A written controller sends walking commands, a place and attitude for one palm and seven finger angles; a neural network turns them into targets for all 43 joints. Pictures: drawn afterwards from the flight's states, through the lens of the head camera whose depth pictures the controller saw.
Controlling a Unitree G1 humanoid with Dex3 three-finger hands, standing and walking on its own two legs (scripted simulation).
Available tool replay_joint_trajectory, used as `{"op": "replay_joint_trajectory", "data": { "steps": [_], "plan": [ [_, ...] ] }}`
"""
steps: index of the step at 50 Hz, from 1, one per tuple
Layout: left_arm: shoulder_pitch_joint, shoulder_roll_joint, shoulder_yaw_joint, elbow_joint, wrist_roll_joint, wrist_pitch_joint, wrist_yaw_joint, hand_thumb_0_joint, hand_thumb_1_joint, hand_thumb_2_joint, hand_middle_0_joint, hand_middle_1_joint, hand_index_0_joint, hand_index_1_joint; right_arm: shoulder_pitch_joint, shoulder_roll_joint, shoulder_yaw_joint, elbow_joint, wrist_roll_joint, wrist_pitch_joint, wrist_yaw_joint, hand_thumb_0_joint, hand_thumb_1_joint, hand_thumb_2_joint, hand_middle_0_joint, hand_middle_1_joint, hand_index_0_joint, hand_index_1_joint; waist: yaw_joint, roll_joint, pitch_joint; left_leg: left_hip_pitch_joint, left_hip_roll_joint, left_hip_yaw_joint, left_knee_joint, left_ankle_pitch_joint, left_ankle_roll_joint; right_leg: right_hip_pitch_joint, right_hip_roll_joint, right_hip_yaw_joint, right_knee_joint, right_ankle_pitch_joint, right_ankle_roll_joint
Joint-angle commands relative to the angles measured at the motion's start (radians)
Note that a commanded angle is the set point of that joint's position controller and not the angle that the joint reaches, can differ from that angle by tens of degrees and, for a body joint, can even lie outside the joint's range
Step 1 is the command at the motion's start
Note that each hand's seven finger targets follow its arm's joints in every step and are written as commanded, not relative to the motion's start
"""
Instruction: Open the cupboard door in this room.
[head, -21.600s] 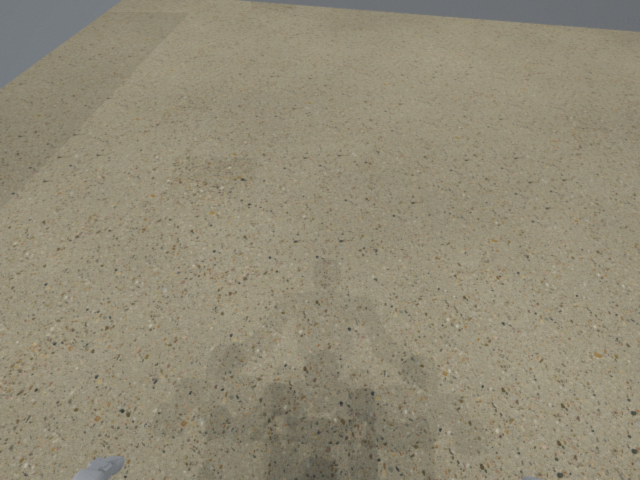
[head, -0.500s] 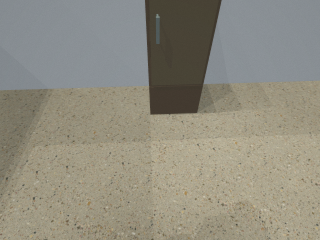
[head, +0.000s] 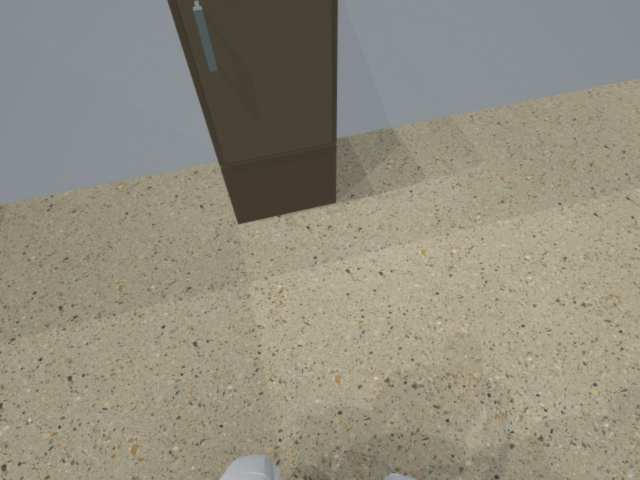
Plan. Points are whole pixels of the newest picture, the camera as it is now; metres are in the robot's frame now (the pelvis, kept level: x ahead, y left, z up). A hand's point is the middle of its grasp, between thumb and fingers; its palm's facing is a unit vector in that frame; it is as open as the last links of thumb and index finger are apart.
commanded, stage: walk to a spot facing it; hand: left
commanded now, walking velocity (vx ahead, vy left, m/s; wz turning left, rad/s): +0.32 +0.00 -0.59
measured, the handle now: (205, 36) +1.02 +0.38 +0.01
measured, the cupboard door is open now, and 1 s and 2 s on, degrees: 0 0 0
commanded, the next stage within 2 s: turn to face it in 0.84 s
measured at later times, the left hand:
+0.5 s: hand (191, 348) +0.31 +0.25 -0.15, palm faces -0.25 -0.94 -0.22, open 7.4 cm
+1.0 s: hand (320, 265) +0.48 +0.05 -0.13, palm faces -0.60 -0.76 -0.25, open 7.4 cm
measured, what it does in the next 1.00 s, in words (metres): walks ahead, turning right: left foot, then right foot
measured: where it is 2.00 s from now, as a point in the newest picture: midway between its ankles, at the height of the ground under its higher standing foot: (346, 465)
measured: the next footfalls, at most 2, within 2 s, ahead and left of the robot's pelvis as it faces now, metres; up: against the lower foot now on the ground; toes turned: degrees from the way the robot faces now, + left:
left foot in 0.30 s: +0.26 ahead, +0.16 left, +0.00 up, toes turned -5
right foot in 0.76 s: +0.29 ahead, -0.12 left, +0.00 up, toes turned -36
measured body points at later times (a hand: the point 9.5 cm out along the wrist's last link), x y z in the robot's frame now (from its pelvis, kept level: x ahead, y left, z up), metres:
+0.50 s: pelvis +0.19 +0.06 +0.02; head +0.23 +0.07 +0.47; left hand +0.32 +0.30 -0.13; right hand +0.19 -0.19 -0.11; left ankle +0.22 +0.16 -0.72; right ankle +0.12 -0.06 -0.62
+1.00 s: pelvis +0.26 -0.02 +0.01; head +0.29 -0.08 +0.46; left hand +0.51 +0.09 -0.12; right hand +0.17 -0.26 -0.15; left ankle +0.36 +0.13 -0.63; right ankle +0.26 -0.10 -0.72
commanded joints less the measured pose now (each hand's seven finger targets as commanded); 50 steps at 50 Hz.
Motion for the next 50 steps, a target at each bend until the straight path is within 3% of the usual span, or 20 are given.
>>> {"op": "replay_joint_trajectory", "data": {
  "steps": [1,10,13,14,15,16,18,20,22,25,32,35,37,38,39,40,41,42,45,50],
  "plan": [
    [0.083,0.168,0.030,-0.031,0.011,-0.011,0.010,0.000,0.900,0.900,-0.200,-0.300,-0.200,-0.300,-0.070,-0.064,-0.006,-0.149,-0.012,-0.041,0.005,0.000,-0.900,-0.900,0.200,0.300,0.200,0.300,-0.008,-0.109,-0.095,-0.178,0.013,-0.057,-0.084,0.104,-0.015,0.146,-0.250,0.406,-0.422,0.075,-0.122],
    [0.085,0.207,0.038,-0.032,0.011,-0.009,-0.003,0.000,0.900,0.900,-0.200,-0.300,-0.200,-0.300,-0.215,-0.065,0.007,-0.251,0.003,-0.059,0.014,0.000,-0.900,-0.900,0.200,0.300,0.200,0.300,0.011,-0.176,-0.082,-0.031,-0.064,-0.029,-0.524,0.174,-0.025,0.163,-0.197,0.364,-0.370,0.244,-0.102],
    [0.035,0.194,0.040,-0.054,0.002,0.002,-0.005,0.000,0.900,0.900,-0.200,-0.300,-0.200,-0.300,-0.090,-0.111,-0.004,-0.216,0.002,-0.078,-0.003,0.000,-0.900,-0.900,0.200,0.300,0.200,0.300,-0.055,-0.107,-0.124,0.294,-0.084,-0.016,-0.747,0.261,-0.017,0.028,-0.125,0.335,-0.223,0.221,-0.045],
    [0.032,0.150,0.031,-0.067,-0.002,0.001,-0.009,0.000,0.900,0.900,-0.200,-0.300,-0.200,-0.300,0.039,-0.182,-0.022,-0.182,-0.004,-0.087,-0.016,0.000,-0.900,-0.900,0.200,0.300,0.200,0.300,-0.113,0.044,-0.202,0.517,0.017,-0.118,-0.816,0.213,0.013,-0.081,-0.049,0.283,-0.024,0.185,-0.006],
    [0.055,0.084,0.019,-0.082,-0.009,0.001,-0.022,0.000,0.900,0.900,-0.200,-0.300,-0.200,-0.300,0.174,-0.292,-0.049,-0.157,-0.017,-0.087,-0.018,0.000,-0.900,-0.900,0.200,0.300,0.200,0.300,-0.154,0.316,-0.286,0.667,0.316,-0.441,-0.870,0.188,0.105,-0.276,0.061,0.125,0.301,-0.245,0.054],
    [0.046,0.087,0.018,-0.102,0.000,-0.004,-0.021,0.000,0.900,0.900,-0.200,-0.300,-0.200,-0.300,0.183,-0.303,-0.038,-0.165,-0.013,-0.072,-0.012,0.000,-0.900,-0.900,0.200,0.300,0.200,0.300,-0.146,0.276,-0.248,0.571,0.413,-0.537,-0.946,0.062,0.176,-0.340,0.025,0.143,0.461,-0.315,0.057],
    [-0.031,0.100,0.029,-0.100,0.011,0.006,-0.030,0.000,0.900,0.900,-0.200,-0.300,-0.200,-0.300,0.061,-0.203,-0.018,-0.188,-0.009,-0.074,-0.013,0.000,-0.900,-0.900,0.200,0.300,0.200,0.300,-0.101,0.214,-0.081,0.315,0.343,-0.441,-1.026,-0.054,0.168,-0.359,-0.048,0.143,0.606,-0.173,0.064],
    [0.006,0.079,0.028,-0.080,0.018,0.022,-0.046,0.000,0.900,0.900,-0.200,-0.300,-0.200,-0.300,-0.004,-0.121,0.006,-0.181,-0.006,-0.083,-0.018,0.000,-0.900,-0.900,0.200,0.300,0.200,0.300,-0.037,0.163,-0.038,0.233,0.251,-0.217,-0.989,0.244,0.120,-0.300,-0.086,0.110,0.587,-0.053,0.080],
    [0.030,0.055,0.022,-0.073,0.011,0.042,-0.045,0.000,0.900,0.900,-0.200,-0.300,-0.200,-0.300,0.032,-0.109,0.008,-0.159,-0.005,-0.093,-0.026,0.000,-0.900,-0.900,0.200,0.300,0.200,0.300,-0.024,0.141,-0.115,0.299,0.213,-0.061,-0.927,0.601,0.117,-0.273,-0.077,0.095,0.580,0.003,0.102],
    [-0.030,0.044,0.016,-0.087,0.011,0.058,-0.043,0.000,0.900,0.900,-0.200,-0.300,-0.200,-0.300,0.087,-0.108,0.004,-0.126,-0.001,-0.091,-0.032,0.000,-0.900,-0.900,0.200,0.300,0.200,0.300,-0.041,0.111,-0.135,0.363,0.216,0.009,-0.896,0.789,0.132,-0.299,-0.081,0.074,0.516,0.031,0.115],
    [-0.182,0.031,0.005,-0.136,0.011,0.070,-0.041,0.000,0.900,0.900,-0.200,-0.300,-0.200,-0.300,0.126,-0.133,-0.021,-0.079,-0.008,-0.066,-0.026,0.000,-0.900,-0.900,0.200,0.300,0.200,0.300,-0.068,0.157,-0.090,0.367,0.225,0.135,-0.835,0.808,0.131,-0.188,-0.057,0.005,0.152,0.051,0.098],
    [-0.156,0.060,0.009,-0.136,0.012,0.059,-0.033,0.000,0.900,0.900,-0.200,-0.300,-0.200,-0.300,0.134,-0.157,-0.033,-0.077,-0.005,-0.054,-0.024,0.000,-0.900,-0.900,0.200,0.300,0.200,0.300,-0.049,0.157,-0.106,0.365,0.245,0.146,-0.730,0.920,0.110,-0.056,-0.020,-0.021,0.022,0.032,0.061],
    [0.035,0.140,0.027,-0.085,0.015,0.034,-0.022,0.000,0.900,0.900,-0.200,-0.300,-0.200,-0.300,0.138,-0.162,-0.030,-0.095,0.007,-0.049,-0.017,0.000,-0.900,-0.900,0.200,0.300,0.200,0.300,0.058,0.021,-0.221,0.223,0.204,0.190,-0.406,0.847,0.035,0.312,-0.033,0.012,-0.202,0.282,0.030],
    [0.144,0.275,0.048,-0.058,0.015,0.019,-0.006,0.000,0.900,0.900,-0.200,-0.300,-0.200,-0.300,0.155,-0.094,-0.010,-0.133,0.017,-0.043,-0.008,0.000,-0.900,-0.900,0.200,0.300,0.200,0.300,0.090,-0.275,-0.322,-0.124,0.044,0.191,-0.112,0.052,-0.030,0.615,-0.321,0.393,-0.183,0.801,-0.081],
    [0.186,0.321,0.057,-0.034,-0.017,0.026,0.005,0.000,0.900,0.900,-0.200,-0.300,-0.200,-0.300,0.092,-0.095,-0.006,-0.164,0.020,-0.034,-0.021,0.000,-0.900,-0.900,0.200,0.300,0.200,0.300,0.096,-0.275,-0.363,-0.204,-0.028,0.053,0.078,-0.247,-0.044,0.602,-0.445,0.486,-0.172,1.218,-0.177],
    [0.149,0.298,0.058,-0.053,-0.020,0.033,0.017,0.000,0.900,0.900,-0.200,-0.300,-0.200,-0.300,0.071,-0.099,-0.002,-0.171,0.019,-0.025,-0.031,0.000,-0.900,-0.900,0.200,0.300,0.200,0.300,0.081,-0.279,-0.371,-0.206,-0.011,-0.065,0.109,-0.189,-0.037,0.552,-0.402,0.466,-0.184,1.114,-0.173],
    [0.062,0.275,0.047,-0.082,-0.020,0.044,0.022,0.000,0.900,0.900,-0.200,-0.300,-0.200,-0.300,0.043,-0.113,-0.005,-0.165,0.017,-0.020,-0.031,0.000,-0.900,-0.900,0.200,0.300,0.200,0.300,0.054,-0.188,-0.305,-0.237,0.011,-0.089,0.122,-0.116,-0.037,0.505,-0.364,0.450,-0.200,0.903,-0.171],
    [-0.016,0.232,0.033,-0.104,-0.022,0.048,0.023,0.000,0.900,0.900,-0.200,-0.300,-0.200,-0.300,0.034,-0.117,-0.005,-0.152,0.008,-0.011,-0.028,0.000,-0.900,-0.900,0.200,0.300,0.200,0.300,0.017,-0.106,-0.248,-0.210,0.030,-0.089,0.090,-0.028,-0.041,0.406,-0.305,0.377,-0.224,0.779,-0.137],
    [-0.110,0.197,0.020,-0.126,-0.008,0.042,0.023,0.000,0.900,0.900,-0.200,-0.300,-0.200,-0.300,0.074,-0.101,0.000,-0.130,-0.002,0.017,-0.028,0.000,-0.900,-0.900,0.200,0.300,0.200,0.300,-0.050,-0.118,-0.167,-0.108,0.020,-0.076,-0.006,0.061,-0.051,0.164,-0.228,0.301,-0.300,0.619,-0.085],
    [-0.078,0.148,0.007,-0.102,0.004,0.028,0.023,0.000,0.900,0.900,-0.200,-0.300,-0.200,-0.300,0.076,-0.079,0.012,-0.115,-0.002,0.019,-0.024,0.000,-0.900,-0.900,0.200,0.300,0.200,0.300,-0.060,-0.133,-0.195,-0.090,-0.029,-0.092,-0.079,0.108,-0.034,0.146,-0.198,0.287,-0.332,0.502,-0.090]
  ]
}}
